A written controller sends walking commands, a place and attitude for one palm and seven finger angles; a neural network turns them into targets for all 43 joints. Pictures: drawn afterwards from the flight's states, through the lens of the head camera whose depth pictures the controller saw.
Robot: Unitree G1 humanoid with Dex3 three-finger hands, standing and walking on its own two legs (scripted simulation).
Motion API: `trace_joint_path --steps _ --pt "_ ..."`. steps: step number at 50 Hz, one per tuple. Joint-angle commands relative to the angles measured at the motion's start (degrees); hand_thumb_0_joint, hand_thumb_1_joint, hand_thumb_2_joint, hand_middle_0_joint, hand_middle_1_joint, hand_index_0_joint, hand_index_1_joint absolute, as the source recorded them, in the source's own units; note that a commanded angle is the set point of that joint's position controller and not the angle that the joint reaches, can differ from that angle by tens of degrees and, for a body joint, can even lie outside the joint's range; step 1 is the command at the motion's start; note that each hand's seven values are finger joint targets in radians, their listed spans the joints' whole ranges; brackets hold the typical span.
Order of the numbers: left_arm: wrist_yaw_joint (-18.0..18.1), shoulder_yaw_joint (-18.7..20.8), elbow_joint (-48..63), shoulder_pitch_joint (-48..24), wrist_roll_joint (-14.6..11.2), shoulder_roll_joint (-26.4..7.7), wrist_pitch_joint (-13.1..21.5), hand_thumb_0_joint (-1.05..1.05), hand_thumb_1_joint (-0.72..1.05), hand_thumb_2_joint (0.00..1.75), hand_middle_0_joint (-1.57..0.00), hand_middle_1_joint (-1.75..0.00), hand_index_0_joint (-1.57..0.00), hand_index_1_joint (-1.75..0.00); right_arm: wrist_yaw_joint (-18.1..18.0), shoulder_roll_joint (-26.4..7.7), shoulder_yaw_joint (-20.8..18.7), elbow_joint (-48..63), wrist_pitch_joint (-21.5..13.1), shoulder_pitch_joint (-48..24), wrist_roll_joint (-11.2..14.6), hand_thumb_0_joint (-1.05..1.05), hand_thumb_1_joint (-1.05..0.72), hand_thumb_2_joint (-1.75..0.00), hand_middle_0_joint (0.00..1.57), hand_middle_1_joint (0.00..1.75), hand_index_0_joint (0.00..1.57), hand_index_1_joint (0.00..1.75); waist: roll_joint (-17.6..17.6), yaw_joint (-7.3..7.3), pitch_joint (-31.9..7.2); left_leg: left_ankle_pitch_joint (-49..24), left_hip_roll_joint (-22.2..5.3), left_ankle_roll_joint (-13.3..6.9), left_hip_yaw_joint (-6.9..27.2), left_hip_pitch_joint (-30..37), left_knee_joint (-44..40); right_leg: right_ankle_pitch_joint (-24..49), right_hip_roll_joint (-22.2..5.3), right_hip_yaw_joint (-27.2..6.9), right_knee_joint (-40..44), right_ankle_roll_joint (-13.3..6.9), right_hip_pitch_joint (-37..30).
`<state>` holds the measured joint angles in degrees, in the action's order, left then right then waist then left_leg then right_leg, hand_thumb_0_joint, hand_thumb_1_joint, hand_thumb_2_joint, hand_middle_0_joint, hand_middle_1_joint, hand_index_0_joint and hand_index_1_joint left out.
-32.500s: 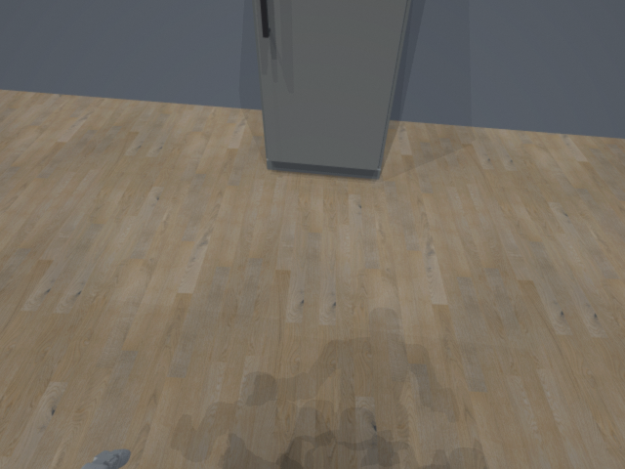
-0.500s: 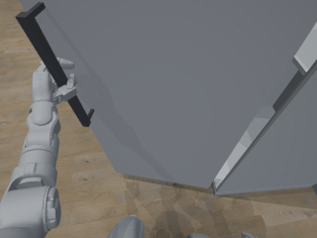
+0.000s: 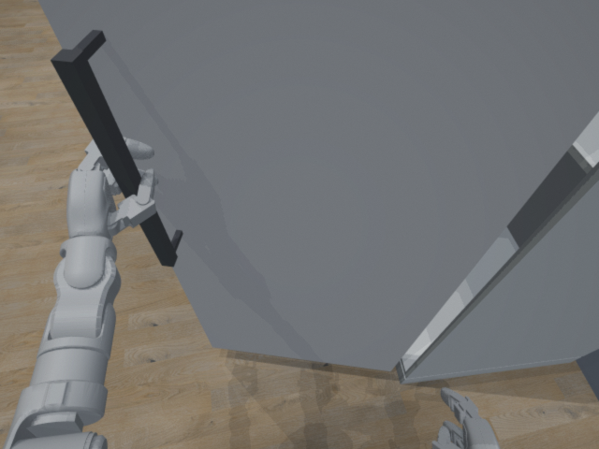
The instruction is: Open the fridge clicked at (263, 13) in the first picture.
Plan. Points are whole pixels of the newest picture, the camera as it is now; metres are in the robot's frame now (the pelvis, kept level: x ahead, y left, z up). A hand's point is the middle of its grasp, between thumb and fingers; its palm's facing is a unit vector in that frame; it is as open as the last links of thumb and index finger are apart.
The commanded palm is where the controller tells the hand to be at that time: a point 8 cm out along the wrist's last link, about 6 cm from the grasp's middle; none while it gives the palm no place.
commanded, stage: loosen the grip on the handle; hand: left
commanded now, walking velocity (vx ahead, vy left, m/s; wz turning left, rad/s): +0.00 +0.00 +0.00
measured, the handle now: (140, 177) +0.42 +0.24 +0.12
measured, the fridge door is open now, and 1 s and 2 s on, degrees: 76 73 73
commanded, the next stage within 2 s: slip the hand off the handle in 0.68 s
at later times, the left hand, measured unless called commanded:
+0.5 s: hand (149, 201) +0.39 +0.22 +0.11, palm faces +0.24 -0.94 -0.23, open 12.4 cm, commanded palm +0.35 +0.28 +0.12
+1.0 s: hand (109, 194) +0.39 +0.27 +0.12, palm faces +0.32 -0.92 -0.24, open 14.6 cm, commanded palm +0.35 +0.31 +0.12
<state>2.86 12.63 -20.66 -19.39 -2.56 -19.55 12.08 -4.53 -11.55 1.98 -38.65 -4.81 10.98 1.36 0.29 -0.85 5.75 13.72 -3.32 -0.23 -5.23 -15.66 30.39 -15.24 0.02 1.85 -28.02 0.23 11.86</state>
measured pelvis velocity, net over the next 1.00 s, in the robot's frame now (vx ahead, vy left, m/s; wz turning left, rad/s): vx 0.03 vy -0.02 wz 0.03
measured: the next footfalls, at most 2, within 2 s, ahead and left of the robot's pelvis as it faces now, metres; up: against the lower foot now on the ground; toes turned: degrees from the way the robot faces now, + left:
none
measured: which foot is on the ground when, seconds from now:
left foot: down 0.00-1.00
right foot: down 0.00-1.00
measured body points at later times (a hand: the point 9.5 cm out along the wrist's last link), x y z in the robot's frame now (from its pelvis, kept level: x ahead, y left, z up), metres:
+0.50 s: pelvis -0.01 -0.01 -0.01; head +0.03 -0.01 +0.44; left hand +0.37 +0.27 +0.12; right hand +0.08 -0.29 -0.12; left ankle +0.03 +0.11 -0.74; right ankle +0.00 -0.12 -0.74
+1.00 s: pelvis +0.03 -0.02 -0.01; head +0.06 -0.02 +0.44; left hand +0.37 +0.32 +0.13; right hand +0.16 -0.28 -0.12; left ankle +0.03 +0.11 -0.74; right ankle +0.00 -0.12 -0.74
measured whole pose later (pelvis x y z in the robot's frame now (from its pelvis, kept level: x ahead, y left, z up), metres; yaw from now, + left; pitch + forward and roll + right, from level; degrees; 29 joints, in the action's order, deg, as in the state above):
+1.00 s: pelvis +0.03 -0.02 -0.01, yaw +2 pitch +5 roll +0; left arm -5.7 21.8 -28.3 -20.7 -3.8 -25.2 10.1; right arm -3.7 -14.3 -1.5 -40.8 -4.7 13.1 1.0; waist 0.4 -0.6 -1.7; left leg 18.2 -3.3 1.0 -2.9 -24.2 37.3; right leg -21.7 -0.2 3.8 -37.1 -1.2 20.5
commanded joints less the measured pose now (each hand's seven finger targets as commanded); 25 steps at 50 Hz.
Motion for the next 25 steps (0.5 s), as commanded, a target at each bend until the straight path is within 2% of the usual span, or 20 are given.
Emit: trace_joint_path --steps 1,4,5,6,7,8,9,10,11,12,13,14,15,16,17,20,22,23,24,25 --pt "2.2 5.1 7.3 -21.0 -0.2 -13.9 1.9 0.0 0.9 0.9 -0.45 -1.4 -0.45 -1.4 -1.8 -9.5 -3.3 6.3 -2.0 -1.3 0.1 0.0 -0.9 -0.9 0.2 0.3 0.2 0.3 0.5 0.22 -20.8 -20.5 -4.7 -1.0 5.1 11.4 -2.4 21.9 -4.2 -4.3 2.7 0.3 -2.8" --pt "2.2 5.3 2.4 -22.1 -0.1 -14.5 1.7 0.0 0.9 0.9 -0.45 -1.4 -0.45 -1.4 -2.0 -9.8 -3.1 5.7 -1.4 -1.5 0.0 0.0 -0.9 -0.9 0.2 0.3 0.2 0.3 -0.6 0.38 -18.1 -13.5 -4.2 -1.1 5.6 8.6 -4.1 13.3 -3.7 -4.6 5.2 0.4 -1.4" --pt "5.1 26.2 18.1 -60.0 7.4 -46.2 4.5 0.0 0.9 0.9 -0.45 -1.4 -0.45 -1.4 -0.9 -7.7 -2.8 9.5 -2.9 2.6 0.8 0.0 -0.9 -0.9 0.2 0.3 0.2 0.3 14.7 0.84 -16.0 1.0 -0.8 0.2 3.9 6.7 -9.3 -6.3 -4.0 -3.4 3.3 -0.3 -0.6" --pt "-1.1 11.4 -6.0 -40.5 9.8 -23.0 -2.1 0.0 0.78 0.84 -0.45 -1.4 -0.45 -1.4 0.2 -8.1 -6.3 3.2 -4.2 4.2 -3.3 0.0 -0.9 -0.9 0.2 0.3 0.2 0.3 2.2 0.07 -25.6 -17.4 1.2 0.3 2.3 9.1 -6.7 12.3 0.0 1.0 0.1 -3.0 1.1" --pt "-1.8 8.3 -1.6 -34.4 4.2 -15.9 -1.2 0.0 0.66 0.78 -0.45 -1.4 -0.45 -1.4 1.1 -10.2 -6.3 4.7 -4.1 5.3 -1.3 0.0 -0.9 -0.9 0.2 0.3 0.2 0.3 -4.5 -2.63 -23.2 -23.3 0.4 -0.1 4.4 10.0 -4.1 15.9 2.1 2.3 0.8 -1.7 3.1" --pt "-2.9 11.1 -1.1 -29.4 2.8 -17.3 -1.4 0.0 0.54 0.73 -0.45 -1.4 -0.45 -1.4 1.7 -11.6 -6.4 4.8 -4.0 5.3 -1.3 0.0 -0.9 -0.9 0.2 0.3 0.2 0.3 -5.7 -0.62 -27.4 -22.4 0.2 -0.2 4.4 12.0 -3.4 15.2 1.8 1.1 0.3 -1.2 3.0" --pt "-4.4 9.9 -1.0 -30.2 0.3 -15.0 -1.1 0.0 0.42 0.67 -0.45 -1.4 -0.45 -1.4 1.8 -10.8 -5.8 5.0 -4.1 3.0 -1.2 0.0 -0.9 -0.9 0.2 0.3 0.2 0.3 -4.3 0.11 -25.5 -17.9 1.1 -0.5 4.5 11.7 -3.3 13.0 2.0 0.8 0.8 -1.3 3.4" --pt "-5.0 11.9 -2.1 -25.8 -1.2 -15.9 -0.6 0.0 0.3 0.61 -0.45 -1.4 -0.45 -1.4 2.0 -10.6 -5.8 5.3 -4.1 2.6 -1.1 0.0 -0.9 -0.9 0.2 0.3 0.2 0.3 -0.5 1.45 -24.1 -16.6 1.3 -0.3 4.3 11.2 -3.6 11.9 1.9 0.8 1.1 -1.8 3.0" --pt "-5.6 5.8 1.4 -28.0 -1.7 -11.0 0.2 0.0 0.17 0.55 -0.45 -1.4 -0.45 -1.4 2.8 -10.4 -5.1 6.0 -4.3 1.3 -0.9 0.0 -0.9 -0.9 0.2 0.3 0.2 0.3 4.1 0.79 -21.6 -11.1 1.8 -0.1 4.0 10.0 -3.3 7.6 1.5 0.6 1.2 -1.7 5.4" --pt "-5.2 6.0 0.8 -27.7 -0.9 -11.8 0.7 0.0 0.05 0.49 -0.45 -1.4 -0.45 -1.4 3.0 -10.2 -5.2 5.7 -4.3 1.3 -0.8 0.0 -0.9 -0.9 0.2 0.3 0.2 0.3 6.9 1.1 -19.7 -5.9 2.0 0.0 4.3 8.2 -3.2 3.8 1.4 0.3 0.9 -2.1 7.0" --pt "-4.6 4.3 0.0 -28.2 1.0 -11.8 1.2 0.0 -0.07 0.43 -0.45 -1.4 -0.45 -1.4 3.3 -10.3 -4.9 5.9 -4.2 1.0 -0.9 0.0 -0.9 -0.9 0.2 0.3 0.2 0.3 8.0 0.25 -16.3 -0.8 2.1 -0.2 4.6 5.3 -3.4 0.6 1.2 0.2 0.9 -2.1 9.2" --pt "-3.7 3.2 -1.0 -28.1 2.9 -12.0 1.3 0.0 -0.19 0.37 -0.45 -1.4 -0.45 -1.4 3.6 -10.4 -5.0 6.1 -4.0 1.2 -1.0 0.0 -0.9 -0.9 0.2 0.3 0.2 0.3 8.8 -0.36 -14.0 3.7 2.3 -0.4 4.6 2.9 -3.4 -2.1 1.1 0.1 0.6 -2.0 10.9" --pt "-2.6 3.9 -1.6 -27.2 4.7 -13.3 1.2 0.0 -0.31 0.32 -0.45 -1.4 -0.45 -1.4 3.6 -10.7 -4.9 6.6 -3.8 1.5 -1.0 0.0 -0.9 -0.9 0.2 0.3 0.2 0.3 8.2 -0.5 -12.5 4.9 2.6 -0.7 4.9 1.1 -3.4 -2.6 1.1 0.2 0.4 -2.1 11.2" --pt "-2.1 2.1 -1.5 -28.0 5.2 -12.2 1.0 0.0 -0.43 0.26 -0.44 -1.38 -0.44 -1.38 3.8 -10.9 -5.0 6.9 -3.6 2.0 -1.0 0.0 -0.9 -0.9 0.2 0.3 0.2 0.3 6.4 -1.18 -12.9 6.5 2.6 -0.9 5.0 -0.1 -3.4 -3.9 0.8 0.1 0.4 -1.9 11.6" --pt "-1.7 2.3 -2.2 -27.5 5.1 -12.3 0.6 0.0 -0.55 0.2 -0.42 -1.37 -0.42 -1.37 3.8 -11.0 -5.4 6.7 -3.5 2.5 -0.9 0.0 -0.9 -0.9 0.2 0.3 0.2 0.3 4.5 -1.14 -14.1 7.9 2.7 -1.2 4.9 -0.3 -3.0 -5.4 0.8 -0.1 0.5 -1.8 11.6" --pt "-2.5 4.6 -2.5 -28.7 2.2 -14.2 0.7 0.0 -0.55 0.2 -0.38 -1.32 -0.38 -1.32 2.8 -12.0 -6.0 6.1 -2.9 3.4 -0.5 0.0 -0.9 -0.9 0.2 0.3 0.2 0.3 -3.1 -1.5 -16.4 8.3 2.9 -1.8 4.4 -1.1 -1.5 -8.4 0.5 -1.3 2.1 -1.1 10.2" --pt "-3.2 4.4 -0.2 -33.6 0.2 -13.9 2.1 0.0 -0.55 0.2 -0.36 -1.28 -0.36 -1.28 2.3 -11.5 -6.3 5.1 -2.8 3.5 -0.3 0.0 -0.9 -0.9 0.2 0.3 0.2 0.3 -4.2 -1.84 -19.0 7.8 3.0 -2.0 4.0 -0.8 -0.4 -10.1 0.2 -2.8 2.9 -0.6 9.1" --pt "-3.2 5.4 1.3 -34.5 -0.3 -14.9 3.2 0.0 -0.55 0.2 -0.34 -1.27 -0.34 -1.27 2.1 -11.5 -6.6 4.4 -2.8 3.6 -0.4 0.0 -0.9 -0.9 0.2 0.3 0.2 0.3 -2.8 -1.35 -20.8 7.0 2.9 -1.9 4.1 -0.1 -0.1 -9.4 0.3 -3.0 2.5 -0.7 8.3" --pt "-2.8 6.2 3.2 -35.3 -0.3 -16.0 4.5 0.0 -0.55 0.2 -0.33 -1.25 -0.33 -1.25 2.0 -11.4 -6.6 4.0 -2.8 3.7 -0.6 0.0 -0.9 -0.9 0.2 0.3 0.2 0.3 -0.9 -1.18 -21.8 5.4 2.9 -2.0 4.0 0.7 0.4 -7.8 0.3 -3.4 2.2 -0.8 7.9" --pt "-2.0 12.8 2.2 -33.7 0.5 -23.7 5.8 0.0 -0.55 0.2 -0.32 -1.23 -0.32 -1.23 1.5 -12.2 -6.8 3.0 -2.6 4.5 -1.1 0.0 -0.9 -0.9 0.2 0.3 0.2 0.3 -0.8 -0.29 -23.1 3.5 2.8 -2.1 4.1 0.0 1.0 -6.0 0.5 -3.5 1.4 -0.8 6.6"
